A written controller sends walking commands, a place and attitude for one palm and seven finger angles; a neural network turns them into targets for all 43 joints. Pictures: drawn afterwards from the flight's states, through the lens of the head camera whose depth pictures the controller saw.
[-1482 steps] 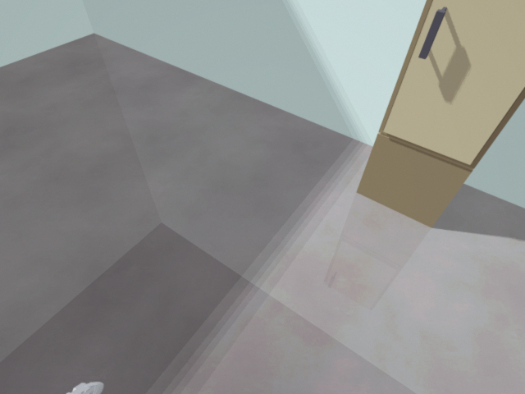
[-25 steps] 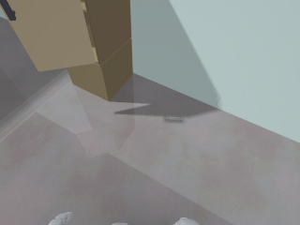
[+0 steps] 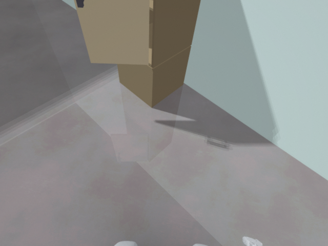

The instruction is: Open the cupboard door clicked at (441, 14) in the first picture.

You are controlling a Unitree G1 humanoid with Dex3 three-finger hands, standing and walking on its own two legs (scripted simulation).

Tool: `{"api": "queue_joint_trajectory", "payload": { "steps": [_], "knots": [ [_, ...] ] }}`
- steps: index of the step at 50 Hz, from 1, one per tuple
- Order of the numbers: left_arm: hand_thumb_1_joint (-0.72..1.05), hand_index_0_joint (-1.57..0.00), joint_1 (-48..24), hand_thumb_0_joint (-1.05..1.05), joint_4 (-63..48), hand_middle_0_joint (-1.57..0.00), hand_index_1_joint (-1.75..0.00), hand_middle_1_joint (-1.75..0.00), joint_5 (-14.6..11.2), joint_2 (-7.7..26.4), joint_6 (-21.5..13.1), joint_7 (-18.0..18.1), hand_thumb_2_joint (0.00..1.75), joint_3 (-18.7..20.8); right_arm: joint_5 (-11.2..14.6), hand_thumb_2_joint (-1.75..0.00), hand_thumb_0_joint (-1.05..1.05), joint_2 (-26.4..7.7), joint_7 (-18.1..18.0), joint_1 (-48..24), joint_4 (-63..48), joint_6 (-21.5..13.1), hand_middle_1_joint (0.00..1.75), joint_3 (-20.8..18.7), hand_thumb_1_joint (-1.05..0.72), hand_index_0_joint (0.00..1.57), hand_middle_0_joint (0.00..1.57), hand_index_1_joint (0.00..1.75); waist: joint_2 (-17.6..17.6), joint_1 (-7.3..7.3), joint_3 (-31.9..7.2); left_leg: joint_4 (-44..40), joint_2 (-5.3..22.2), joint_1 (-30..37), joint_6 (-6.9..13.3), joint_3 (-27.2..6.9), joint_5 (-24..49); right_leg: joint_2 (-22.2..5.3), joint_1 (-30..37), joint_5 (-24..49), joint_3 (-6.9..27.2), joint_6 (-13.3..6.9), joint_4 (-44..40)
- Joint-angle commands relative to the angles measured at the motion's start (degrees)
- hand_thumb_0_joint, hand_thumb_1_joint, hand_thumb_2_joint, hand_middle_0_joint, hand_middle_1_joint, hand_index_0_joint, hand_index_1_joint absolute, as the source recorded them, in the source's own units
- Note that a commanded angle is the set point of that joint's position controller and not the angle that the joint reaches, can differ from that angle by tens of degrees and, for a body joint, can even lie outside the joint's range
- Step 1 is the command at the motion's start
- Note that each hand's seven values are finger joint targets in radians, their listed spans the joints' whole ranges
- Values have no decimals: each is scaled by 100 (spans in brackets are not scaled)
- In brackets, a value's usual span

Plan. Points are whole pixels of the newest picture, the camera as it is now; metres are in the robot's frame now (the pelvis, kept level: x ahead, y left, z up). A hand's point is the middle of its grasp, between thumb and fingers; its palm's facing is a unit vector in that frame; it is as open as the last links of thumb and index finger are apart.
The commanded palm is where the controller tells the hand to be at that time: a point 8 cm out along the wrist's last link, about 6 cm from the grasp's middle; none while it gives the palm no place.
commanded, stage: take the last steps up to it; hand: left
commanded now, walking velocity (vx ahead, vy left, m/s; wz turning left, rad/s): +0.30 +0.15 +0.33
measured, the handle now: out of the picture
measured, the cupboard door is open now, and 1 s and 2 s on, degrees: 46 46 46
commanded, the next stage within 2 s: come to a stop and stand still in 1.40 s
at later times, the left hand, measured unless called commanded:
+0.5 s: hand out of the picture +0.00 +0.22 -0.17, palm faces +0.23 -0.96 -0.17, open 7.4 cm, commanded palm none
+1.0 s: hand (77, 157) +0.36 +0.31 -0.15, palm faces +0.12 -0.97 -0.20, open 7.3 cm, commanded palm none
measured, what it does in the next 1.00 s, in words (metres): walks ahead: right foot, then left foot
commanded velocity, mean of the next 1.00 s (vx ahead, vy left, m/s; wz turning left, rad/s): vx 0.30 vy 0.09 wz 0.06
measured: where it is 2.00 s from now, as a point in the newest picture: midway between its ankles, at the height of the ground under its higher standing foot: (129, 182)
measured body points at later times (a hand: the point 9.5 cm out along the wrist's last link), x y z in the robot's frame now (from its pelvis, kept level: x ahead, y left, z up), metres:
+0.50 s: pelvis +0.09 +0.06 +0.00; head +0.13 +0.08 +0.45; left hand -0.01 +0.27 -0.15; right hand +0.22 -0.18 -0.13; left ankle +0.14 +0.19 -0.72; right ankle +0.00 -0.14 -0.73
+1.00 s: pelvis +0.26 +0.11 +0.00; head +0.29 +0.10 +0.45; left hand +0.36 +0.36 -0.13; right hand +0.24 -0.11 -0.16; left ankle +0.17 +0.20 -0.68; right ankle +0.30 +0.03 -0.73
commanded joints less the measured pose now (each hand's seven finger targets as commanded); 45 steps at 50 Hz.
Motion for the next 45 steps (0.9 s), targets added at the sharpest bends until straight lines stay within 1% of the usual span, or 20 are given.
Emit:
{"api": "queue_joint_trajectory", "payload": {
  "steps": [1,4,7,8,9,10,11,13,17,21,23,24,25,26,28,30,32,40,44,45],
  "knots": [
    [90,-20,-151,0,-432,-20,-30,-30,-16,249,-184,-32,90,83,-6,-90,0,-1119,-179,441,-136,-133,30,-221,-90,20,20,30,1239,-227,-957,-1485,1473,1034,808,-1464,2220,75,-351,131,101,-47,-47],
    [90,-20,-70,0,-365,-20,-30,-30,11,215,-268,-109,90,85,2,-90,0,-1103,-132,495,-43,-129,30,-238,-90,20,20,30,1380,-206,-883,-1634,1235,768,728,-1478,588,282,128,252,-167,-133,-1029],
    [90,-20,637,0,-123,-20,-30,-30,40,272,-368,-134,90,158,57,-90,0,-1043,-75,224,-91,-99,30,-256,-90,20,20,30,894,187,-526,-1221,750,-501,402,-1234,-1088,329,1619,1011,-294,-206,-2679],
    [90,-20,989,0,-57,-20,-30,-30,93,629,-428,-97,90,247,112,-90,0,-770,-26,160,-167,-110,30,-223,-90,20,20,30,-77,386,-480,-150,186,-1528,108,-682,-1424,-490,2461,188,725,-462,-3568],
    [90,-20,1281,0,-56,-20,-30,-30,125,1178,-450,-38,90,370,111,-90,0,-480,30,-93,-427,-130,30,-166,-90,20,20,30,-1577,627,-190,1478,-319,-2566,-228,-67,-1736,-2144,2601,-828,2930,-1114,-4644],
    [90,-20,1213,0,-126,-20,-30,-30,35,1261,-440,-33,90,343,11,-90,0,-789,98,-494,-602,-103,30,-203,-90,20,20,30,-790,571,150,2418,26,-2532,-219,-515,-1348,-2437,1766,-961,3067,-1335,-4914],
    [90,-20,937,0,-152,-20,-30,-30,53,1125,-528,-5,90,313,18,-90,0,-720,131,-435,-510,-80,30,-256,-90,20,20,30,-850,331,201,2918,216,-2487,-253,-684,-854,-2193,1390,-1091,3031,-1275,-4823],
    [90,-20,440,0,-190,-20,-30,-30,29,698,-629,9,90,212,29,-90,0,-697,199,-215,-347,-25,30,-289,-90,20,20,30,-850,28,297,3032,496,-2334,-382,-580,-41,-1789,1188,126,1728,-979,-4755],
    [90,-20,942,0,118,-20,-30,-30,47,712,-766,10,90,190,79,-90,0,-325,296,-286,-258,-81,30,-170,-90,20,20,30,-527,185,-167,1818,457,-1947,-511,65,156,-1508,1966,2944,376,-831,-4201],
    [90,-20,1032,0,305,-20,-30,-30,84,902,-717,-2,90,235,99,-90,0,-163,358,-395,-310,-172,30,-80,-90,20,20,30,-777,257,-206,407,275,-1053,-384,450,100,-1501,1784,3143,3,-730,-3876],
    [90,-20,829,0,327,-20,-30,-30,78,947,-673,-21,90,258,77,-90,0,-272,323,148,-174,-246,30,-96,-90,20,20,30,-770,-26,-331,-302,73,78,-274,712,234,-1338,1289,2939,-235,-586,-3426],
    [90,-20,708,0,290,-20,-30,-30,57,884,-644,-44,90,256,44,-90,0,-491,257,826,33,-291,30,-138,-90,20,20,30,-375,-366,-540,-681,-54,1120,-212,805,336,-1121,798,3010,-489,-475,-2633],
    [90,-20,766,0,173,-20,-30,-30,34,565,-606,-91,90,196,-12,-90,0,-1061,160,1762,292,-338,30,-287,-90,20,20,30,965,-737,-1112,-854,726,2378,72,-166,-10,-675,-63,2134,-852,-257,-1065],
    [90,-20,668,0,-94,-20,-30,-30,-19,226,-569,-126,90,126,-41,-90,0,-1629,36,2537,464,-357,30,-446,-90,20,20,30,2407,-961,-1520,-1734,2061,2920,614,-2339,-484,130,-1271,-450,-862,-56,655],
    [90,-20,-48,0,-315,-20,-30,-30,5,94,-570,-74,90,45,-12,-90,0,-1497,-67,2139,422,-344,30,-387,-90,20,20,30,1479,-768,-1083,-2084,2384,2035,1023,-2597,-1106,-127,-1982,-92,52,-381,2145],
    [90,-20,-66,0,-128,-20,-30,-30,39,70,-528,-133,90,73,-8,-90,0,-870,-111,1349,286,-420,30,-219,-90,20,20,30,1393,-406,-389,-2320,1998,868,789,-1670,-737,-431,-1741,744,202,-377,1905],
    [90,-20,162,0,8,-20,-30,-30,50,-53,-465,-168,90,46,-7,-90,0,-659,-131,1236,340,-522,30,-135,-90,20,20,30,1147,-202,-427,-2371,1799,733,738,-1078,236,-402,-1301,963,110,-334,1186],
    [90,-20,-483,0,-248,-20,-30,-30,53,-54,-420,-203,90,39,-12,-90,0,-660,-69,1365,625,-518,30,-140,-90,20,20,30,679,-121,-114,-2592,1684,608,849,-541,167,-103,-315,1576,-135,-331,-1192],
    [90,-20,-83,0,-128,-20,-30,-30,69,121,-511,-179,90,96,11,-90,0,-586,-75,1411,769,-504,30,-91,-90,20,20,30,350,132,-341,-1412,1250,593,464,-110,949,174,1051,1996,-306,-425,-2471],
    [90,-20,456,0,30,-20,-30,-30,81,388,-570,-155,90,173,65,-90,0,-483,-63,1393,765,-526,30,-58,-90,20,20,30,-11,373,-597,-373,845,-10,226,250,1082,-130,2172,1988,219,-629,-2783]
  ]
}}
